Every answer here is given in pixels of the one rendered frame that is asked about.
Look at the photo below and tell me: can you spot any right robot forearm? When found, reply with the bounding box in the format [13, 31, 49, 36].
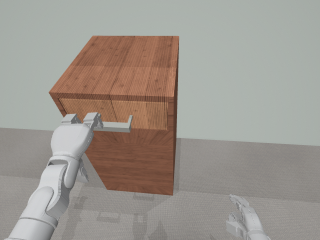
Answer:
[246, 229, 271, 240]

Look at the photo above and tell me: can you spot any left robot forearm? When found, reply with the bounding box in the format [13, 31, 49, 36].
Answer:
[4, 155, 80, 240]

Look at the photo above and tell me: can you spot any drawer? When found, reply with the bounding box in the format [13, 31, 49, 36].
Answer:
[59, 98, 168, 130]

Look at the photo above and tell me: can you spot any handle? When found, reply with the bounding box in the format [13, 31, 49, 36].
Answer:
[93, 113, 133, 133]

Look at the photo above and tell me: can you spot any robot left hand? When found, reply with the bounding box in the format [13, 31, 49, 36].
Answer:
[50, 112, 104, 183]

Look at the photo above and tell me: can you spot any robot right hand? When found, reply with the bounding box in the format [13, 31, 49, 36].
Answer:
[226, 194, 264, 240]

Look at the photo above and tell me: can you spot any cabinet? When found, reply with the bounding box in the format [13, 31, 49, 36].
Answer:
[49, 35, 179, 196]

